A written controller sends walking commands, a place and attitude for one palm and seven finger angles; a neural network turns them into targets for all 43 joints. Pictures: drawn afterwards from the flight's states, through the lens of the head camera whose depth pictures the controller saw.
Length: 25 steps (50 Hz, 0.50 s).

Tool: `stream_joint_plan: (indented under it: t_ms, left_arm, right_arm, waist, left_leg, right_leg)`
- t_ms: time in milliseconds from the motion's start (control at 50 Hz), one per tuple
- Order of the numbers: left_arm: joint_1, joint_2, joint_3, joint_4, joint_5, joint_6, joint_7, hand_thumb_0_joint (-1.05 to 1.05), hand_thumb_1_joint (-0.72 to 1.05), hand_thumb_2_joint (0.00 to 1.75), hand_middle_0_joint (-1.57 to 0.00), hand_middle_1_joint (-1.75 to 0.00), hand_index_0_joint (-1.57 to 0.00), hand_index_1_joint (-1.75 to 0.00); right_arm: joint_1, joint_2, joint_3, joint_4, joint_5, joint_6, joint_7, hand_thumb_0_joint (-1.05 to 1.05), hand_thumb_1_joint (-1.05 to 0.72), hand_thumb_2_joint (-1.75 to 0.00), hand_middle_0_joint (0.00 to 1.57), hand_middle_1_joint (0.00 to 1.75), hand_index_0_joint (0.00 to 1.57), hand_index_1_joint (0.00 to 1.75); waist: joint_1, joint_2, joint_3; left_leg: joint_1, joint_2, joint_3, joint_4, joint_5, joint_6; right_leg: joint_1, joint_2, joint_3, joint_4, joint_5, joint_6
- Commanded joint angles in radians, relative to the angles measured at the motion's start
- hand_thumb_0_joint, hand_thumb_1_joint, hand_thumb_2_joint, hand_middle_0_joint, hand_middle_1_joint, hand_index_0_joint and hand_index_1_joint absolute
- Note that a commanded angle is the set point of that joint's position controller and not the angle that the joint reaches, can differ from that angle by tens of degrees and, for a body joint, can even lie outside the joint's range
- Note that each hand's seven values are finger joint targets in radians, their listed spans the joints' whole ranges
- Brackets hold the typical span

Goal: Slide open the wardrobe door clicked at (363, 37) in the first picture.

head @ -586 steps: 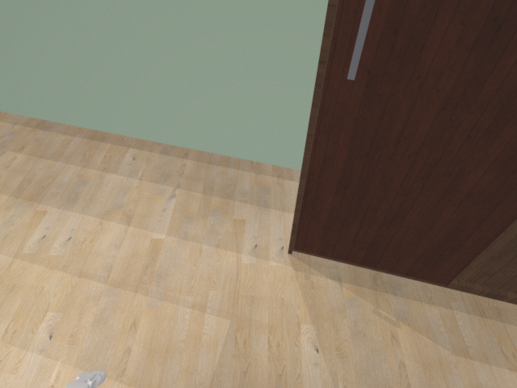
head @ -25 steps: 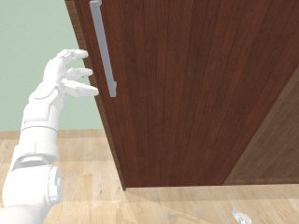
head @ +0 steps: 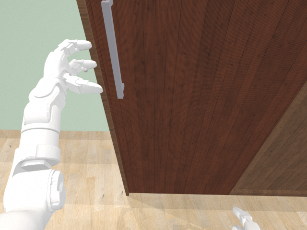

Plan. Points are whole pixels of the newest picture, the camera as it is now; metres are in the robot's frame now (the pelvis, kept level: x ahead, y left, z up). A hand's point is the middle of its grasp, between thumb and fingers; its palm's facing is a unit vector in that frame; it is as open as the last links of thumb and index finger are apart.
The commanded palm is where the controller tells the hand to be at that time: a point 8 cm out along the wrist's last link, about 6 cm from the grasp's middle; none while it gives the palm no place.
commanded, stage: move the hooked fingers beside the handle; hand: left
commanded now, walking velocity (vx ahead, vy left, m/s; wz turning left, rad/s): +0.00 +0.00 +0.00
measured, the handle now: (115, 54) +0.49 +0.14 +0.25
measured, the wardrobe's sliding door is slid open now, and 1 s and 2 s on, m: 0.00 0.00 0.00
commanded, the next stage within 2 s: feel for the door with the fingertips in 1.78 s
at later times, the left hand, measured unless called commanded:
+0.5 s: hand (87, 74) +0.43 +0.20 +0.22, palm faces +0.07 -1.00 -0.01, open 14.0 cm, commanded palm +0.40 +0.25 +0.23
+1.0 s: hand (88, 69) +0.42 +0.19 +0.24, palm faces +0.07 -1.00 +0.00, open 14.0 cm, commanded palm +0.39 +0.25 +0.23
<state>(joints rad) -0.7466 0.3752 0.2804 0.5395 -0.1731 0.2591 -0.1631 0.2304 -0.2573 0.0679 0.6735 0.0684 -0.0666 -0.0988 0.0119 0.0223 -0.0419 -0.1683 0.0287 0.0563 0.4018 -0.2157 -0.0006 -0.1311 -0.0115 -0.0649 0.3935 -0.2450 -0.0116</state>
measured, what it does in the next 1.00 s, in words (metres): stands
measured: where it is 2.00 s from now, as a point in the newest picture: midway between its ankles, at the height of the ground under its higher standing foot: outside the picture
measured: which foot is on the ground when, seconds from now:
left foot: down 0.00-1.00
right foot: down 0.00-1.00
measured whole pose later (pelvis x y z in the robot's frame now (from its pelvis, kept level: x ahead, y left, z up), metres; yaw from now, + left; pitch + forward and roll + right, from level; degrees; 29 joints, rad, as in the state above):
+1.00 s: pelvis +0.00 +0.00 +0.00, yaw -1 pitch +0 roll +0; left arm -0.74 0.36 0.29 0.54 -0.17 0.25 -0.15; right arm 0.25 -0.26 0.06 0.67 0.06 -0.06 -0.09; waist 0.01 0.03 -0.05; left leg -0.17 0.03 0.07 0.40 -0.22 0.00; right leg -0.14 -0.01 -0.05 0.39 -0.25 -0.01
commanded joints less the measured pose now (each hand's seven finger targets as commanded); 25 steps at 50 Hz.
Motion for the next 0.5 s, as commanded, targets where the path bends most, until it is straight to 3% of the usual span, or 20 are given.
stream_joint_plan:
  t_ms: [0,40,60,80,120,160,180,200,220,260,300,340,360,380,400,460,480]
  left_arm:
    - [-0.497,0.221,0.021,0.005,-0.011,0.01,-0.028,0.0,-0.5,0.3,-0.3,-1.2,-0.3,-1.2]
    - [-0.469,0.234,0.03,0.068,-0.007,0.033,-0.034,0.0,-0.5,0.3,-0.3,-1.2,-0.3,-1.2]
    - [-0.448,0.25,0.047,0.073,-0.007,0.024,-0.034,0.0,-0.5,0.3,-0.3,-1.2,-0.3,-1.2]
    - [-0.468,0.286,0.072,0.034,-0.009,0.004,-0.033,0.0,-0.5,0.3,-0.3,-1.2,-0.3,-1.2]
    - [-0.554,0.248,0.035,-0.094,-0.016,-0.056,-0.035,0.0,-0.5,0.3,-0.3,-1.2,-0.3,-1.2]
    - [-0.614,0.268,0.046,-0.205,-0.027,-0.129,-0.027,0.0,-0.5,0.3,-0.3,-1.2,-0.3,-1.2]
    - [-0.635,0.309,0.082,-0.265,-0.028,-0.155,-0.024,0.0,-0.5,0.3,-0.3,-1.2,-0.3,-1.2]
    - [-0.634,0.304,0.086,-0.3,-0.031,-0.169,-0.024,0.0,-0.5,0.3,-0.3,-1.2,-0.3,-1.2]
    - [-0.616,0.329,0.117,-0.293,-0.033,-0.171,-0.02,0.0,-0.5,0.3,-0.3,-1.2,-0.3,-1.2]
    - [-0.571,0.328,0.114,-0.233,-0.024,-0.147,-0.018,0.0,-0.5,0.3,-0.3,-1.2,-0.3,-1.2]
    - [-0.553,0.248,0.049,-0.134,-0.01,-0.088,-0.015,0.0,-0.5,0.3,-0.3,-1.2,-0.3,-1.2]
    - [-0.471,0.229,0.038,-0.018,0.001,-0.025,-0.014,0.0,-0.5,0.3,-0.3,-1.2,-0.3,-1.2]
    - [-0.414,0.269,0.083,0.028,0.005,-0.008,-0.009,0.0,-0.5,0.3,-0.3,-1.2,-0.3,-1.2]
    - [-0.413,0.27,0.074,0.01,0.006,0.002,-0.013,0.0,-0.5,0.3,-0.3,-1.2,-0.3,-1.2]
    - [-0.444,0.235,0.047,-0.033,0.0,0.001,-0.017,0.0,-0.5,0.3,-0.3,-1.2,-0.3,-1.2]
    - [-0.498,0.227,0.046,-0.18,-0.019,-0.061,-0.014,0.0,-0.5,0.3,-0.3,-1.2,-0.3,-1.2]
    - [-0.532,0.242,0.057,-0.261,-0.023,-0.086,-0.012,0.0,-0.5,0.3,-0.3,-1.2,-0.3,-1.2]
  right_arm:
    - [-0.074,-0.139,-0.048,-0.102,0.011,-0.043,-0.02,0.0,-0.9,-0.9,0.2,0.3,0.2,0.3]
    - [-0.057,-0.146,-0.051,-0.102,0.012,-0.037,-0.017,0.0,-0.9,-0.9,0.2,0.3,0.2,0.3]
    - [-0.052,-0.151,-0.056,-0.109,0.01,-0.036,-0.015,0.0,-0.9,-0.9,0.2,0.3,0.2,0.3]
    - [-0.05,-0.151,-0.058,-0.121,0.009,-0.038,-0.012,0.0,-0.9,-0.9,0.2,0.3,0.2,0.3]
    - [-0.059,-0.141,-0.061,-0.146,0.008,-0.047,-0.009,0.0,-0.9,-0.9,0.2,0.3,0.2,0.3]
    - [-0.056,-0.138,-0.066,-0.154,0.006,-0.063,-0.009,0.0,-0.9,-0.9,0.2,0.3,0.2,0.3]
    - [-0.055,-0.14,-0.068,-0.156,0.002,-0.071,-0.007,0.0,-0.9,-0.9,0.2,0.3,0.2,0.3]
    - [-0.06,-0.136,-0.065,-0.161,0.001,-0.076,-0.005,0.0,-0.9,-0.9,0.2,0.3,0.2,0.3]
    - [-0.058,-0.136,-0.064,-0.151,0.0,-0.078,-0.005,0.0,-0.9,-0.9,0.2,0.3,0.2,0.3]
    - [-0.055,-0.141,-0.063,-0.138,0.003,-0.074,-0.005,0.0,-0.9,-0.9,0.2,0.3,0.2,0.3]
    - [-0.056,-0.138,-0.058,-0.12,0.008,-0.071,-0.003,0.0,-0.9,-0.9,0.2,0.3,0.2,0.3]
    - [-0.046,-0.144,-0.058,-0.109,0.011,-0.059,-0.002,0.0,-0.9,-0.9,0.2,0.3,0.2,0.3]
    - [-0.035,-0.153,-0.065,-0.11,0.009,-0.053,-0.002,0.0,-0.9,-0.9,0.2,0.3,0.2,0.3]
    - [-0.04,-0.154,-0.062,-0.12,0.011,-0.047,-0.001,0.0,-0.9,-0.9,0.2,0.3,0.2,0.3]
    - [-0.047,-0.15,-0.063,-0.132,0.01,-0.047,0.0,0.0,-0.9,-0.9,0.2,0.3,0.2,0.3]
    - [-0.049,-0.142,-0.07,-0.156,0.005,-0.058,0.002,0.0,-0.9,-0.9,0.2,0.3,0.2,0.3]
    - [-0.059,-0.141,-0.071,-0.165,0.003,-0.063,0.004,0.0,-0.9,-0.9,0.2,0.3,0.2,0.3]
  waist:
    - [-0.028,-0.008,-0.156]
    - [-0.024,-0.029,-0.141]
    - [-0.013,-0.047,-0.169]
    - [-0.011,-0.058,-0.201]
    - [-0.02,-0.037,-0.284]
    - [-0.028,-0.049,-0.344]
    - [-0.017,-0.015,-0.395]
    - [-0.013,0.018,-0.421]
    - [-0.007,0.023,-0.42]
    - [-0.002,0.04,-0.361]
    - [-0.016,0.05,-0.236]
    - [-0.012,0.033,-0.158]
    - [0.003,-0.016,-0.163]
    - [0.002,-0.026,-0.17]
    - [-0.004,-0.019,-0.199]
    - [-0.008,-0.045,-0.294]
    - [-0.005,-0.014,-0.345]
  left_leg:
    - [0.086,-0.023,-0.04,-0.025,0.163,0.046]
    - [0.055,-0.022,-0.043,-0.026,0.142,0.044]
    - [0.058,-0.023,-0.041,-0.023,0.153,0.045]
    - [0.059,-0.022,-0.044,-0.021,0.173,0.048]
    - [0.106,-0.025,-0.04,-0.007,0.223,0.05]
    - [0.156,-0.017,-0.044,0.0,0.257,0.055]
    - [0.186,-0.018,-0.05,0.005,0.29,0.054]
    - [0.208,-0.02,-0.05,0.009,0.31,0.052]
    - [0.21,-0.019,-0.05,0.009,0.323,0.05]
    - [0.18,-0.018,-0.042,0.001,0.306,0.046]
    - [0.124,-0.016,-0.045,-0.017,0.241,0.043]
    - [0.073,-0.015,-0.045,-0.029,0.195,0.041]
    - [0.063,-0.017,-0.041,-0.029,0.204,0.044]
    - [0.054,-0.013,-0.04,-0.032,0.202,0.044]
    - [0.072,-0.016,-0.039,-0.025,0.209,0.045]
    - [0.139,-0.009,-0.044,-0.008,0.282,0.048]
    - [0.171,-0.011,-0.048,-0.001,0.305,0.048]
  right_leg:
    - [-0.051,0.006,0.037,-0.058,0.262,-0.018]
    - [-0.061,0.003,0.034,-0.059,0.24,-0.018]
    - [-0.041,0.003,0.035,-0.057,0.25,-0.019]
    - [-0.02,0.001,0.037,-0.048,0.275,-0.02]
    - [0.009,0.003,0.044,-0.03,0.329,-0.021]
    - [0.028,0.009,0.046,-0.027,0.349,-0.018]
    - [0.047,0.012,0.05,-0.018,0.375,-0.022]
    - [0.054,0.012,0.052,-0.011,0.387,-0.023]
    - [0.058,0.014,0.05,-0.011,0.398,-0.025]
    - [0.044,0.014,0.042,-0.02,0.369,-0.026]
    - [-0.02,0.015,0.033,-0.033,0.304,-0.026]
    - [-0.051,0.013,0.029,-0.044,0.262,-0.026]
    - [-0.03,0.015,0.024,-0.047,0.27,-0.026]
    - [-0.023,0.011,0.025,-0.042,0.274,-0.024]
    - [-0.023,0.011,0.029,-0.037,0.283,-0.024]
    - [0.012,0.015,0.032,-0.024,0.339,-0.025]
    - [0.024,0.016,0.039,-0.016,0.361,-0.026]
